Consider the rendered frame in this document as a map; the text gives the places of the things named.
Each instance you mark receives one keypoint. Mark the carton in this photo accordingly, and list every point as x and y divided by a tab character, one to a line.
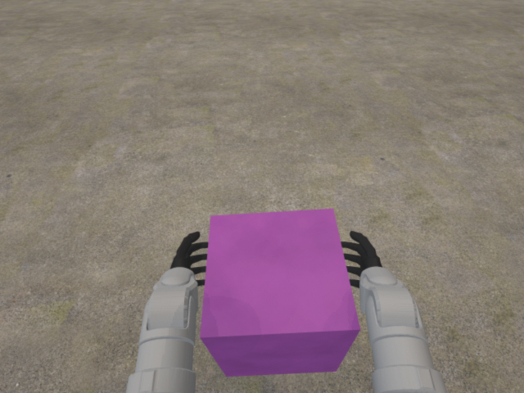
277	296

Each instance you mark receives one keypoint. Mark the robot right hand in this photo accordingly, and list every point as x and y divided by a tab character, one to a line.
367	259

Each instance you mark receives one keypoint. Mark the robot left hand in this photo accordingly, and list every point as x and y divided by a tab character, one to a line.
183	258

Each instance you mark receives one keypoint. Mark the right robot forearm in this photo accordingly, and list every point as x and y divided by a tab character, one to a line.
401	355

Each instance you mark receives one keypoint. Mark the left robot forearm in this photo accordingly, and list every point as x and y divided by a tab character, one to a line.
167	337

